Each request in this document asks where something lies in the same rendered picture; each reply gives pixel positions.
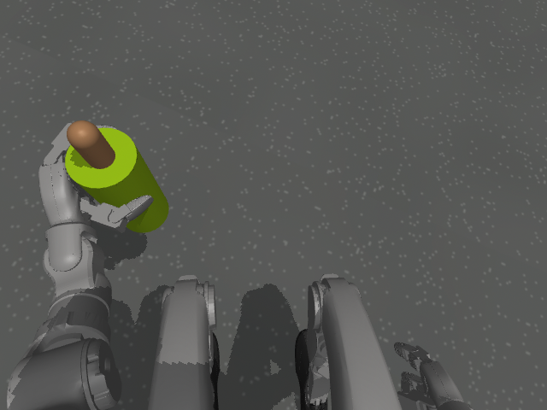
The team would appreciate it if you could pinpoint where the left robot hand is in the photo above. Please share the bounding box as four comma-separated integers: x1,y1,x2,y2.
38,123,154,233

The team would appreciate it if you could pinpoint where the right robot hand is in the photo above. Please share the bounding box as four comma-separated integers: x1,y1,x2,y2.
394,343,464,410

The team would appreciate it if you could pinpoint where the right robot foot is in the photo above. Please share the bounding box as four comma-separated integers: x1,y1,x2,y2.
295,329,327,410

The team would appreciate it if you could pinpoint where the bottle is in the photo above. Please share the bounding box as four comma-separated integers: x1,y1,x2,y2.
65,120,169,233

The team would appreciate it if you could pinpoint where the left robot arm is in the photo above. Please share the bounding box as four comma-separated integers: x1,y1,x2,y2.
6,222,122,410

